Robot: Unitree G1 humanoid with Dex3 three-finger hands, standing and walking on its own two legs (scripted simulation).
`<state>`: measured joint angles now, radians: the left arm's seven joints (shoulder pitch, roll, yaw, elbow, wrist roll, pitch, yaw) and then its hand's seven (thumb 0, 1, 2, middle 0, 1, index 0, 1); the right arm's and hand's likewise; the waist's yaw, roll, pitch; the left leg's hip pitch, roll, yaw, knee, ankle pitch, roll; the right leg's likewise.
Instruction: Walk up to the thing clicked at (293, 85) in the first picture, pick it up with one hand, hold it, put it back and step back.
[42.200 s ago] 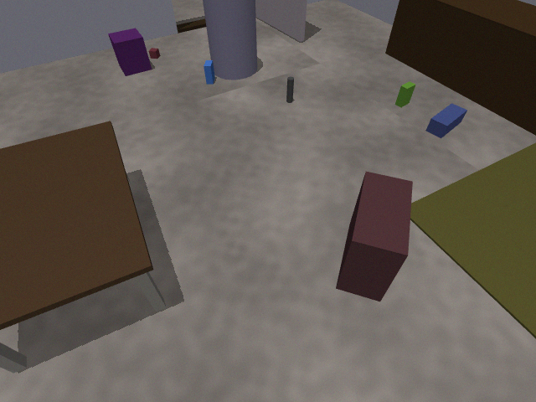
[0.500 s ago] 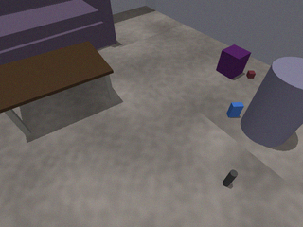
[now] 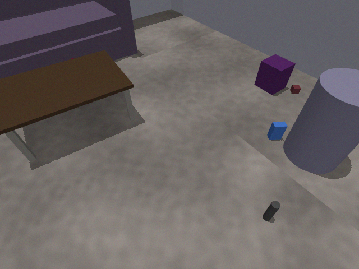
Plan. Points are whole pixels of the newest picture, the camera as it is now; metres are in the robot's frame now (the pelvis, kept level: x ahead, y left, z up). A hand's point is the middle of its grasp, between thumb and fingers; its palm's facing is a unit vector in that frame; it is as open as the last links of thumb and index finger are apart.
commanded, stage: stand
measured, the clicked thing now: (270, 211) +0.54 -0.47 -0.70
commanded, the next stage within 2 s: walk up in 0.16 s
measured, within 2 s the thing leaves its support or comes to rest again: neither
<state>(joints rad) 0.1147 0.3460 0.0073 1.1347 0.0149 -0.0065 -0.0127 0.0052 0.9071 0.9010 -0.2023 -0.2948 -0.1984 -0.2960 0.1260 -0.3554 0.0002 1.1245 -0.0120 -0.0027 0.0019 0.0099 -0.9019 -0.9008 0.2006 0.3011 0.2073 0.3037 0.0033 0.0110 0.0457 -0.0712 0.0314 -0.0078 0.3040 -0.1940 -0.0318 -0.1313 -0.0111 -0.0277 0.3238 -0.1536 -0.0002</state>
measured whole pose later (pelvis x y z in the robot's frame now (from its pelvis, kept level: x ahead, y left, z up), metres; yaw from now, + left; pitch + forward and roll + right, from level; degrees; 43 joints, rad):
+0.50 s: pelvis +0.05 +0.06 -0.02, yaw -1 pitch -3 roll -1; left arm 0.28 0.45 0.09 1.04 0.05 0.02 -0.06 0.01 0.91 0.90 -0.20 -0.30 -0.20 -0.30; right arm 0.24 -0.44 -0.12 0.98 -0.05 -0.07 0.05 0.01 -0.90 -0.90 0.20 0.30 0.21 0.30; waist 0.02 -0.04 0.03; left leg -0.31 0.05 0.06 0.62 -0.25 0.00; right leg -0.25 -0.01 0.08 0.79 -0.48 -0.04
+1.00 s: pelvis +0.27 +0.02 -0.03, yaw -5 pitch -2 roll +0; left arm 0.11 0.38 0.06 0.91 0.02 -0.06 -0.09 0.01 0.91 0.90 -0.20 -0.29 -0.20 -0.30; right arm 0.38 -0.40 -0.07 0.93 -0.01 -0.04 0.03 0.01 -0.90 -0.90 0.20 0.30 0.21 0.30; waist -0.05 0.06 0.10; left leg -0.04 0.09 0.08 0.79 -0.49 0.02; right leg -0.40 -0.02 -0.07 0.64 -0.20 -0.03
